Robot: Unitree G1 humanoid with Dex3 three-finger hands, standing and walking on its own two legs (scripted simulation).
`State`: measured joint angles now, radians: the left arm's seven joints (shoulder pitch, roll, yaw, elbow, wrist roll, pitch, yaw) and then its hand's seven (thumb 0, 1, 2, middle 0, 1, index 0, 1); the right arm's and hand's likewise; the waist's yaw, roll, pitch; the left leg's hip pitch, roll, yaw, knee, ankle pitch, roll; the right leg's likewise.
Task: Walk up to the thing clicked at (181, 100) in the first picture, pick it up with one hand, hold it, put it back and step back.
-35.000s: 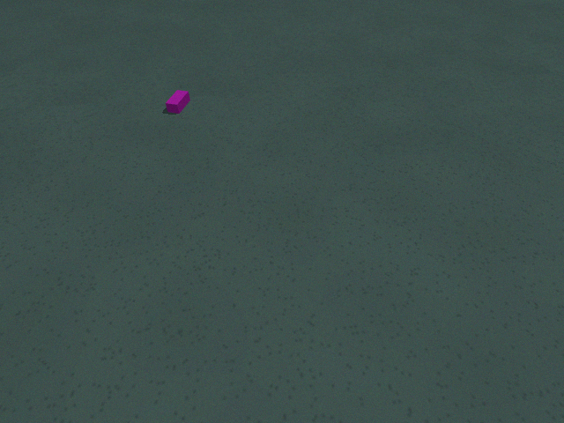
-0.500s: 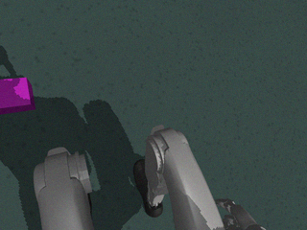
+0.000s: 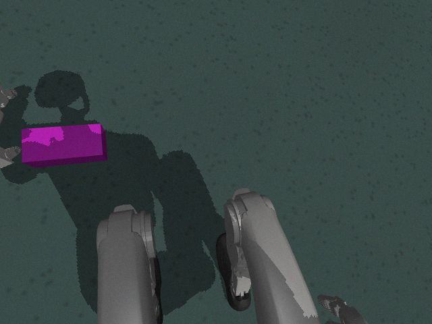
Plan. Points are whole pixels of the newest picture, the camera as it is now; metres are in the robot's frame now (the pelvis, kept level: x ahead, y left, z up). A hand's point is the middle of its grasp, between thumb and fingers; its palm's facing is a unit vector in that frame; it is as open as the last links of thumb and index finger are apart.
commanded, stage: home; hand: left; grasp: from above
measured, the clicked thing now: (67, 145) +0.50 +0.31 -0.36
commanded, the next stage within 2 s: none
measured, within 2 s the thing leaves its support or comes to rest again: neither
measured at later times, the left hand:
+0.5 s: hand out of the picture +0.27 +0.26 +0.10, palm faces +0.00 -0.90 -0.44, open 7.4 cm
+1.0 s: hand out of the picture +0.22 +0.20 +0.28, palm faces +0.19 -0.96 -0.21, open 7.4 cm
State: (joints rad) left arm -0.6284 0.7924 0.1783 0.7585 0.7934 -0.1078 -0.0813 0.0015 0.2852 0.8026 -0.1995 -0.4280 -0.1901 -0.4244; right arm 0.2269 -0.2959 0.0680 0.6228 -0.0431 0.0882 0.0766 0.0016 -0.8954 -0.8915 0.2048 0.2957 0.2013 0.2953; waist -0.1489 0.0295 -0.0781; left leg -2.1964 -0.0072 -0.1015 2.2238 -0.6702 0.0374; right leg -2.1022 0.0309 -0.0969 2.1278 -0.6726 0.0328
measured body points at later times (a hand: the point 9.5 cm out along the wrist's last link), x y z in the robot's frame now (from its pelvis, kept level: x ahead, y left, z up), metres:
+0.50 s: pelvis +0.02 +0.00 +0.20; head +0.14 +0.05 +0.63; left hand +0.27 +0.30 +0.13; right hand +0.24 -0.22 +0.11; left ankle +0.08 +0.11 -0.36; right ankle +0.10 -0.13 -0.36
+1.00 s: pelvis +0.08 +0.00 +0.32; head +0.10 +0.00 +0.77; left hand +0.21 +0.25 +0.29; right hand +0.26 -0.23 +0.25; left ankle +0.08 +0.11 -0.36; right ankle +0.10 -0.13 -0.36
